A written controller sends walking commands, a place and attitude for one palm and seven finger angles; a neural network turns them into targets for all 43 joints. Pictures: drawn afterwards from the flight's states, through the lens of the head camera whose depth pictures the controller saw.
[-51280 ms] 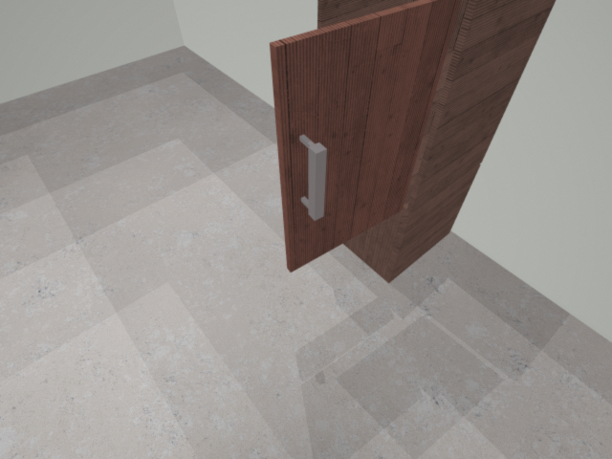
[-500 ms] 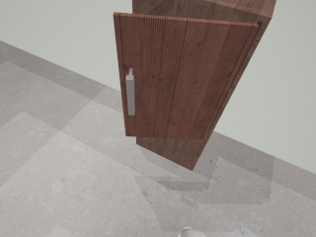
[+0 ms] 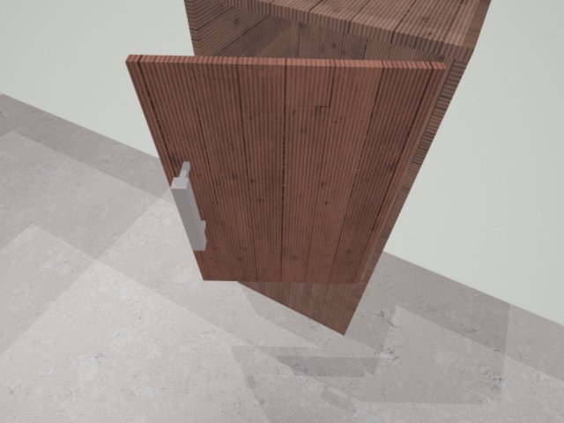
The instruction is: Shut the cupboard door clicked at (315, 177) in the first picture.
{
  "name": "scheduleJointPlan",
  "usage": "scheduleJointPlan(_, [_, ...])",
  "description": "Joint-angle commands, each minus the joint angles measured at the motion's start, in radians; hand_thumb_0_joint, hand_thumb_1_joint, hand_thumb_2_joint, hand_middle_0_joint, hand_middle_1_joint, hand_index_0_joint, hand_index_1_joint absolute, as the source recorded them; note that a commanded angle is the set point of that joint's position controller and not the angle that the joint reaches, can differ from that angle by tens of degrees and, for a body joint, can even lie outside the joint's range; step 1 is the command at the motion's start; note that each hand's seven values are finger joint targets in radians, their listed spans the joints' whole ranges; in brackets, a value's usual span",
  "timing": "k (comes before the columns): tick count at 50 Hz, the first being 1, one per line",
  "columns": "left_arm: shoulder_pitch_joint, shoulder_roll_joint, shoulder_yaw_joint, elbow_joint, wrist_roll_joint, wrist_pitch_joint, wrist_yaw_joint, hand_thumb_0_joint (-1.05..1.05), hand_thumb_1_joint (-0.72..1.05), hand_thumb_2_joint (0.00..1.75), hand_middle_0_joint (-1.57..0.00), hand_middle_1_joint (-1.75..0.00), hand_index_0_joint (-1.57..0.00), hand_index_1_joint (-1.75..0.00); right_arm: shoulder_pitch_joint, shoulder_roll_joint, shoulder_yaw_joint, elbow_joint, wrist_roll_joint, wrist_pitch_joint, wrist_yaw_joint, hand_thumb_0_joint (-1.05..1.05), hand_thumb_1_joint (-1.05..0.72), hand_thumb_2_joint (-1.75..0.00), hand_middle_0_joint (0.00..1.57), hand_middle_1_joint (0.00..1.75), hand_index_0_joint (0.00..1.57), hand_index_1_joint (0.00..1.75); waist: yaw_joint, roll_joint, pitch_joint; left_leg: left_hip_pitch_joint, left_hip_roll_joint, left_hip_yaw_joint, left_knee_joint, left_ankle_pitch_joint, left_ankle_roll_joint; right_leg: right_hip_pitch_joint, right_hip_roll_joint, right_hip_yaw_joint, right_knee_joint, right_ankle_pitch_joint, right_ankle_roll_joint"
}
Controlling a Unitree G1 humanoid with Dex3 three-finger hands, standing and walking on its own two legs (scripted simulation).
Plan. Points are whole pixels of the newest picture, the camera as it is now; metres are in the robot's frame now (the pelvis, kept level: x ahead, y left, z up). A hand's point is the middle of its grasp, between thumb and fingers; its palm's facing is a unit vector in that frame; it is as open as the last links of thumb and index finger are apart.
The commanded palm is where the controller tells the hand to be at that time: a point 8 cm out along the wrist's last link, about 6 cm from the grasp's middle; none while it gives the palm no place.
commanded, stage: come to a stop and stand still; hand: left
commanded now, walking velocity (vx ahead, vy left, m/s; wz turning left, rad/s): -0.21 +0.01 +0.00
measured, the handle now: (193, 208) +0.46 +0.19 +0.00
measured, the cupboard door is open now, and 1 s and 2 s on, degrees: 26 26 26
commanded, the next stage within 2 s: look again from close up in 1.16 s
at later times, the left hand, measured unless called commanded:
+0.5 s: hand out of the picture +0.01 +0.16 -0.15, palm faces +0.05 -0.97 -0.25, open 7.4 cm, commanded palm none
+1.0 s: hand out of the picture -0.02 +0.25 -0.17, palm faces -0.01 -0.97 -0.24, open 7.4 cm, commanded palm none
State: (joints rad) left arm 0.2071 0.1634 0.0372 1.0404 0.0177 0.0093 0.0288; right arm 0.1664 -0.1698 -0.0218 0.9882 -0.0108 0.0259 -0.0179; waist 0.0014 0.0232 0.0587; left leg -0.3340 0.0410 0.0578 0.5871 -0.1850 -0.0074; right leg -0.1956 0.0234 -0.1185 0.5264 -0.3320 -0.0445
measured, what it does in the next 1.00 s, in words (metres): steps on the spot: left foot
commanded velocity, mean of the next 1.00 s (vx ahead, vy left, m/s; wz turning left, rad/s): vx -0.01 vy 0.04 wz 0.00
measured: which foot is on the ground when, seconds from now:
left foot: down 0.00-0.26, up 0.28-0.60, down 0.62-1.00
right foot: down 0.00-1.00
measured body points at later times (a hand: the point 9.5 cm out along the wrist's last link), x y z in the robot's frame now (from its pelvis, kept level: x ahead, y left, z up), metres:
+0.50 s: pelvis -0.01 -0.03 +0.01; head +0.03 -0.05 +0.46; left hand +0.01 +0.21 -0.13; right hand +0.06 -0.28 -0.15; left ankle -0.05 +0.11 -0.69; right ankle -0.04 -0.12 -0.73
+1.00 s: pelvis -0.05 +0.06 +0.00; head -0.04 +0.06 +0.45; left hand -0.02 +0.30 -0.15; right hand -0.01 -0.18 -0.15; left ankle -0.06 +0.12 -0.73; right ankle -0.04 -0.12 -0.73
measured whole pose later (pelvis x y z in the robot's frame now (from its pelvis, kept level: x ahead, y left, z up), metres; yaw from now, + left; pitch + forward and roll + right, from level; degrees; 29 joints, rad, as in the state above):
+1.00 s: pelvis -0.05 +0.06 +0.00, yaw +0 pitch -1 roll +0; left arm 0.26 0.22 0.00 1.01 0.03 0.02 0.02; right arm 0.27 -0.19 0.01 0.99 -0.02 0.00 -0.01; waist 0.00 0.00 0.03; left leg -0.21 -0.06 0.09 0.50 -0.29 0.09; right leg -0.24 -0.09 0.04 0.51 -0.27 0.01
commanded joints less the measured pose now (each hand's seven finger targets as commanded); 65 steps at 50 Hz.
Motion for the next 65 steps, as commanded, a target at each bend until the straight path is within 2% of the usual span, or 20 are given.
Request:
scheduleJointPlan(1, [0.075, 0.105, 0.023, -0.085, 0.002, 0.013, 0.026, 0.0, 0.9, 0.9, -0.2, -0.3, -0.2, -0.3, 0.104, -0.179, -0.039, -0.034, -0.006, 0.001, -0.02, 0.0, -0.9, -0.9, 0.2, 0.3, 0.2, 0.3, 0.0, 0.153, -0.05, 0.163, 0.233, -0.2, -0.114, 0.728, 0.13, -0.09, -0.096, 0.07, 0.061, 0.206, 0.031])
scheduleJointPlan(4, [0.06, 0.116, 0.03, -0.098, -0.011, 0.026, 0.017, 0.0, 0.9, 0.9, -0.2, -0.3, -0.2, -0.3, 0.068, -0.193, -0.044, -0.063, -0.013, 0.001, -0.03, 0.0, -0.9, -0.9, 0.2, 0.3, 0.2, 0.3, -0.007, 0.194, -0.12, 0.196, 0.302, -0.275, -0.198, 0.782, 0.233, -0.132, -0.036, 0.114, 0.33, -0.247, 0.044])
scheduleJointPlan(7, [0.076, 0.098, 0.033, -0.105, -0.005, 0.024, 0.01, 0.0, 0.9, 0.9, -0.2, -0.3, -0.2, -0.3, 0.01, -0.197, -0.054, -0.093, -0.018, 0.005, -0.031, 0.0, -0.9, -0.9, 0.2, 0.3, 0.2, 0.3, 0.002, 0.132, -0.166, 0.263, 0.281, -0.218, -0.136, 0.767, 0.236, -0.175, -0.026, 0.136, 0.33, -0.224, 0.043])
scheduleJointPlan(10, [0.142, 0.093, 0.029, -0.097, 0.003, 0.016, 0.005, 0.0, 0.9, 0.9, -0.2, -0.3, -0.2, -0.3, -0.029, -0.192, -0.058, -0.101, -0.007, 0.01, -0.022, 0.0, -0.9, -0.9, 0.2, 0.3, 0.2, 0.3, 0.033, 0.068, -0.186, 0.186, 0.195, -0.148, -0.078, 0.496, 0.154, -0.025, -0.03, 0.104, 0.045, 0.039, 0.047])
scheduleJointPlan(11, [0.16, 0.124, 0.03, -0.097, 0.011, 0.006, 0.007, 0.0, 0.9, 0.9, -0.2, -0.3, -0.2, -0.3, -0.032, -0.171, -0.056, -0.107, 0.001, 0.011, -0.017, 0.0, -0.9, -0.9, 0.2, 0.3, 0.2, 0.3, 0.038, -0.039, -0.175, 0.128, 0.125, -0.12, -0.011, 0.312, 0.097, 0.026, -0.072, 0.192, -0.11, 0.257, 0.032])
scheduleJointPlan(12, [0.141, 0.185, 0.036, -0.102, 0.02, -0.003, 0.01, 0.0, 0.9, 0.9, -0.2, -0.3, -0.2, -0.3, -0.024, -0.121, -0.053, -0.12, 0.009, 0.011, -0.008, 0.0, -0.9, -0.9, 0.2, 0.3, 0.2, 0.3, 0.018, -0.218, -0.135, -0.005, 0.004, -0.03, 0.071, -0.019, 0.024, 0.047, -0.259, 0.405, -0.176, 0.43, -0.029])
scheduleJointPlan(13, [0.097, 0.229, 0.037, -0.113, 0.015, -0.006, 0.003, 0.0, 0.9, 0.9, -0.2, -0.3, -0.2, -0.3, -0.024, -0.118, -0.051, -0.118, 0.008, 0.022, 0.002, 0.0, -0.9, -0.9, 0.2, 0.3, 0.2, 0.3, 0.013, -0.197, -0.079, 0.001, -0.058, -0.036, 0.195, -0.323, -0.009, -0.066, -0.394, 0.464, -0.242, 0.432, -0.132])
scheduleJointPlan(14, [0.078, 0.213, 0.034, -0.116, 0.018, -0.008, 0.004, 0.0, 0.9, 0.9, -0.2, -0.3, -0.2, -0.3, -0.065, -0.096, -0.049, -0.12, -0.002, 0.035, 0.0, 0.0, -0.9, -0.9, 0.2, 0.3, 0.2, 0.3, 0.018, -0.174, -0.045, -0.042, -0.052, -0.087, 0.288, -0.381, -0.004, -0.075, -0.376, 0.471, -0.228, 0.536, -0.159])
scheduleJointPlan(18, [0.062, 0.188, 0.025, -0.096, 0.011, -0.019, 0.011, 0.0, 0.9, 0.9, -0.2, -0.3, -0.2, -0.3, -0.026, -0.115, -0.04, -0.069, 0.004, 0.025, 0.003, 0.0, -0.9, -0.9, 0.2, 0.3, 0.2, 0.3, 0.008, -0.169, -0.052, -0.115, -0.03, -0.086, 0.365, -0.287, -0.021, 0.083, -0.309, 0.342, -0.136, 0.785, -0.147])
scheduleJointPlan(22, [0.123, 0.203, 0.034, -0.071, 0.011, -0.021, 0.013, 0.0, 0.9, 0.9, -0.2, -0.3, -0.2, -0.3, -0.04, -0.102, -0.031, -0.067, 0.006, 0.013, 0.005, 0.0, -0.9, -0.9, 0.2, 0.3, 0.2, 0.3, 0.047, -0.155, -0.072, -0.116, -0.032, -0.061, 0.235, -0.282, -0.03, 0.19, -0.314, 0.329, -0.126, 0.808, -0.145])
scheduleJointPlan(26, [0.111, 0.194, 0.032, -0.05, 0.009, -0.018, 0.014, 0.0, 0.9, 0.9, -0.2, -0.3, -0.2, -0.3, 0.006, -0.089, -0.025, -0.043, 0.01, 0.004, -0.001, 0.0, -0.9, -0.9, 0.2, 0.3, 0.2, 0.3, 0.037, -0.209, -0.091, -0.007, -0.033, -0.039, 0.018, -0.218, -0.026, 0.174, -0.29, 0.308, -0.107, 0.758, -0.129])
scheduleJointPlan(28, [0.073, 0.184, 0.028, -0.047, -0.002, -0.015, 0.013, 0.0, 0.9, 0.9, -0.2, -0.3, -0.2, -0.3, 0.081, -0.087, -0.018, -0.008, 0.007, -0.008, -0.004, 0.0, -0.9, -0.9, 0.2, 0.3, 0.2, 0.3, 0.0, -0.176, -0.105, 0.155, -0.031, -0.033, -0.204, -0.015, -0.017, 0.098, -0.241, 0.268, -0.073, 0.636, -0.068])
scheduleJointPlan(29, [0.194, 0.159, 0.013, -0.028, 0.003, -0.057, 0.055, 0.0, 0.9, 0.9, -0.2, -0.3, -0.2, -0.3, 0.023, -0.134, -0.026, -0.066, -0.003, -0.039, -0.002, 0.0, -0.9, -0.9, 0.2, 0.3, 0.2, 0.3, 0.034, 0.017, -0.153, 0.163, -0.005, 0.003, -0.043, -0.001, -0.015, 0.135, -0.219, 0.314, 0.004, 0.964, -0.015])
scheduleJointPlan(31, [0.125, 0.207, 0.02, -0.083, 0.008, -0.061, 0.043, 0.0, 0.9, 0.9, -0.2, -0.3, -0.2, -0.3, 0.096, -0.089, -0.014, -0.091, -0.004, -0.037, 0.007, 0.0, -0.9, -0.9, 0.2, 0.3, 0.2, 0.3, -0.001, -0.037, -0.183, 0.08, 0.001, -0.009, -0.072, -0.128, 0.015, 0.161, -0.235, 0.289, 0.014, 0.865, -0.034])
scheduleJointPlan(33, [0.106, 0.168, 0.005, -0.084, 0.0, -0.059, 0.036, 0.0, 0.9, 0.9, -0.2, -0.3, -0.2, -0.3, 0.128, -0.105, -0.015, -0.077, 0.0, -0.041, -0.002, 0.0, -0.9, -0.9, 0.2, 0.3, 0.2, 0.3, -0.022, -0.021, -0.146, 0.135, 0.033, -0.056, -0.058, 0.103, 0.029, 0.067, -0.182, 0.212, 0.04, 0.723, -0.015])
scheduleJointPlan(36, [0.083, 0.143, -0.01, -0.084, 0.003, -0.025, 0.028, 0.0, 0.9, 0.9, -0.2, -0.3, -0.2, -0.3, 0.111, -0.13, -0.007, -0.077, -0.005, -0.049, -0.002, 0.0, -0.9, -0.9, 0.2, 0.3, 0.2, 0.3, 0.003, 0.119, -0.02, 0.092, 0.089, -0.119, -0.127, 0.303, 0.059, -0.008, -0.098, 0.136, 0.008, 0.203, 0.014])
scheduleJointPlan(38, [0.092, 0.127, -0.019, -0.078, 0.001, -0.011, 0.022, 0.0, 0.9, 0.9, -0.2, -0.3, -0.2, -0.3, 0.094, -0.142, -0.002, -0.084, -0.005, -0.049, -0.004, 0.0, -0.9, -0.9, 0.2, 0.3, 0.2, 0.3, 0.014, 0.06, 0.038, 0.032, 0.087, -0.149, -0.19, 0.109, 0.073, -0.02, -0.074, 0.128, -0.02, 0.045, 0.024])
scheduleJointPlan(40, [0.086, 0.121, -0.023, -0.077, 0.002, -0.004, 0.013, 0.0, 0.9, 0.9, -0.2, -0.3, -0.2, -0.3, 0.09, -0.146, -0.002, -0.086, -0.007, -0.048, -0.001, 0.0, -0.9, -0.9, 0.2, 0.3, 0.2, 0.3, 0.011, 0.033, 0.07, -0.009, 0.076, -0.17, -0.263, -0.132, 0.071, -0.037, -0.073, 0.133, -0.033, 0.017, 0.024])
scheduleJointPlan(45, [0.094, 0.127, -0.025, -0.078, 0.007, -0.002, 0.002, 0.0, 0.9, 0.9, -0.2, -0.3, -0.2, -0.3, 0.093, -0.166, -0.008, -0.077, -0.009, -0.051, 0.001, 0.0, -0.9, -0.9, 0.2, 0.3, 0.2, 0.3, 0.014, 0.018, 0.051, -0.015, 0.084, -0.206, -0.349, -0.299, 0.078, -0.041, -0.076, 0.126, -0.028, 0.032, 0.023])
scheduleJointPlan(65, [0.092, 0.134, -0.031, 0.014, -0.004, -0.015, 0.009, 0.0, 0.9, 0.9, -0.2, -0.3, -0.2, -0.3, 0.125, -0.15, 0.004, 0.048, 0.0, -0.069, -0.014, 0.0, -0.9, -0.9, 0.2, 0.3, 0.2, 0.3, 0.003, -0.009, -0.021, 0.172, 0.068, -0.118, -0.258, 0.173, 0.06, -0.006, -0.118, 0.161, -0.068, 0.202, 0.035])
